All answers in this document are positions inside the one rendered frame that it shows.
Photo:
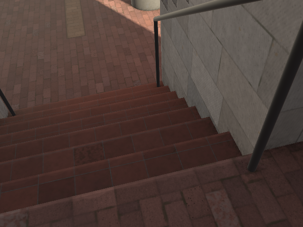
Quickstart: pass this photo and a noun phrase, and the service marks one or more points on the stairs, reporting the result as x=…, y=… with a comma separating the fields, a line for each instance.
x=79, y=145

